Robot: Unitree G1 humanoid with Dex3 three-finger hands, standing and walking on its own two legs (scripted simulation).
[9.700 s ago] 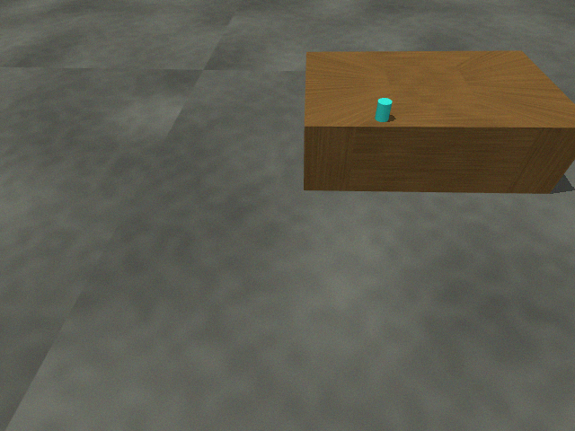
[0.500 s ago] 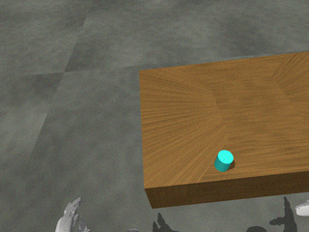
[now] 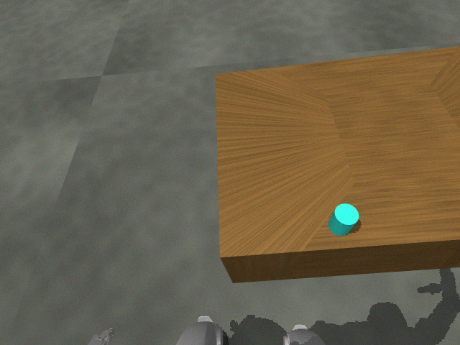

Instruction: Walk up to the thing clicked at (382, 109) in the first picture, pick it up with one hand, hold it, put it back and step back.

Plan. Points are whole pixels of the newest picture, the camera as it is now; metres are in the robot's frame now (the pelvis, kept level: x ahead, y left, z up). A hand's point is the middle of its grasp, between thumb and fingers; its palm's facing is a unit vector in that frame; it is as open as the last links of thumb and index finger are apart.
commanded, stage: go down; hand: right
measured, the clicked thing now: (342, 220) +0.44 -0.24 -0.29
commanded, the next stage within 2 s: approach in 1.02 s
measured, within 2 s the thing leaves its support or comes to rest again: neither
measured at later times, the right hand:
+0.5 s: hand out of the picture +0.33 -0.41 +0.02, palm faces +0.27 +0.95 -0.13, open 17.0 cm
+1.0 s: hand out of the picture +0.34 -0.43 +0.02, palm faces +0.28 +0.95 -0.11, open 17.1 cm
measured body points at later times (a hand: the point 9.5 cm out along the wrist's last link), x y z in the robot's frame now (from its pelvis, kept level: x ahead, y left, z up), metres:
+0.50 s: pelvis +0.00 +0.00 -0.01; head +0.11 -0.04 +0.43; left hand +0.08 +0.29 -0.09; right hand +0.32 -0.46 +0.03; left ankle +0.04 +0.14 -0.69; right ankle -0.01 -0.11 -0.69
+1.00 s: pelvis -0.01 +0.00 -0.02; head +0.12 -0.05 +0.41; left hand +0.06 +0.28 -0.10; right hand +0.33 -0.48 +0.03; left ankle +0.04 +0.14 -0.69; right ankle -0.01 -0.11 -0.69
